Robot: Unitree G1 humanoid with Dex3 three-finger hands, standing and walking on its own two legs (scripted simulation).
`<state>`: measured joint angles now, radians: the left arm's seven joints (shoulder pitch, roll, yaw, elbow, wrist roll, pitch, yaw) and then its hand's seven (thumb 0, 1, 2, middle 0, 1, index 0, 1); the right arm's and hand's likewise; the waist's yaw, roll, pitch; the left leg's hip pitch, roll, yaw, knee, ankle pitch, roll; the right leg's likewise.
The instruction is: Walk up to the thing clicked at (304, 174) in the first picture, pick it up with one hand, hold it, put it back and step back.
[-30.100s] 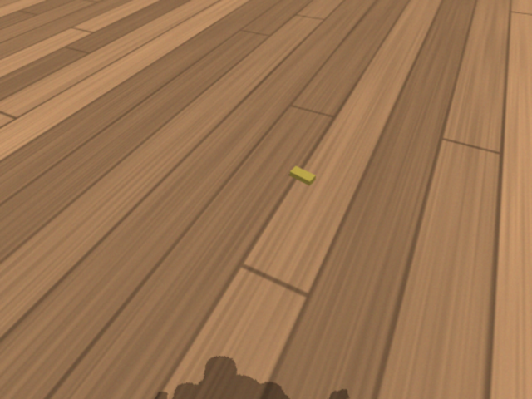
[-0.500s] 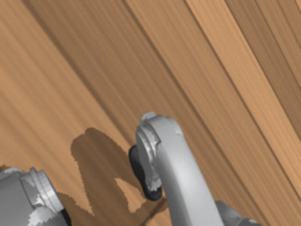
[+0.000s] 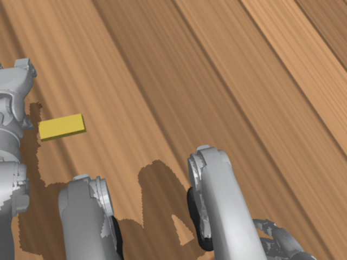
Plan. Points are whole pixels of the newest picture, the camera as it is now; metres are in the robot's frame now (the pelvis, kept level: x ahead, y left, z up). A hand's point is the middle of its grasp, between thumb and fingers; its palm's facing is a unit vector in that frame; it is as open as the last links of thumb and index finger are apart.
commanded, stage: withdraw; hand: left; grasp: from above
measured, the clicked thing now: (63, 127) +0.51 +0.26 -0.33
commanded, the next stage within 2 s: home in 0.30 s
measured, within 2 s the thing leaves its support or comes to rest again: neither
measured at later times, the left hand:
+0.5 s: hand (36, 112) +0.51 +0.28 -0.18, palm faces -0.34 -0.05 -0.94, open 13.3 cm
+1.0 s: hand (0, 156) +0.36 +0.25 +0.01, palm faces -0.26 -0.66 -0.71, open 7.8 cm
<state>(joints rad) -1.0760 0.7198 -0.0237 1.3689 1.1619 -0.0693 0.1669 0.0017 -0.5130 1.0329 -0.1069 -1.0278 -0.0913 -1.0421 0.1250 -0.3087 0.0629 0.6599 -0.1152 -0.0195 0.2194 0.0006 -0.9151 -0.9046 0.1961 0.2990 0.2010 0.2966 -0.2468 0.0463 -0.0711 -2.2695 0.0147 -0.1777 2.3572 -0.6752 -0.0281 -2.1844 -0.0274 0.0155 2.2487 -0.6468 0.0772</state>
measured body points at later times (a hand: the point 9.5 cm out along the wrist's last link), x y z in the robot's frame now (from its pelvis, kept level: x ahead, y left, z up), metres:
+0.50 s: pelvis +0.00 +0.00 -0.03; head +0.25 +0.06 +0.34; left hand +0.52 +0.28 -0.12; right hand +0.01 -0.28 -0.12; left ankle +0.08 +0.13 -0.31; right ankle +0.11 -0.16 -0.31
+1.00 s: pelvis +0.00 +0.00 +0.12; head +0.18 +0.04 +0.53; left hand +0.37 +0.29 +0.06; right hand +0.18 -0.26 +0.00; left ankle +0.08 +0.13 -0.31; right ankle +0.11 -0.16 -0.31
